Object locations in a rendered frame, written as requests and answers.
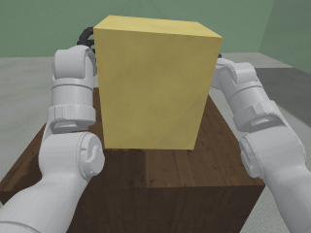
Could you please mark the pedestal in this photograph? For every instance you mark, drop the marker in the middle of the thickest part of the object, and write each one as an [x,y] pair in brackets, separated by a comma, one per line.
[204,190]

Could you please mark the robot left upper arm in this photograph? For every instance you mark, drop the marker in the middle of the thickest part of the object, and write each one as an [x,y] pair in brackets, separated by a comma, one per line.
[67,162]

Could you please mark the robot right upper arm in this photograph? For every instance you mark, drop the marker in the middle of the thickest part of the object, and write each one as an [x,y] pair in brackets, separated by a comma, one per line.
[274,155]

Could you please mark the robot left forearm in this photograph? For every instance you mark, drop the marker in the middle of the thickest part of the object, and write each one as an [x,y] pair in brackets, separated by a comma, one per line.
[72,92]

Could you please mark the robot right forearm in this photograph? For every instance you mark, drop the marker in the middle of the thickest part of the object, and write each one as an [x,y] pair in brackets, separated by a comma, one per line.
[252,110]

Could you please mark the carton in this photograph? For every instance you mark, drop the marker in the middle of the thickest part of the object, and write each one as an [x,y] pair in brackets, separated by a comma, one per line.
[154,77]

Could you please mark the robot left hand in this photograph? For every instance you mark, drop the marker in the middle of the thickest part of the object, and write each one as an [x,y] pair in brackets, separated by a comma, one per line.
[83,39]

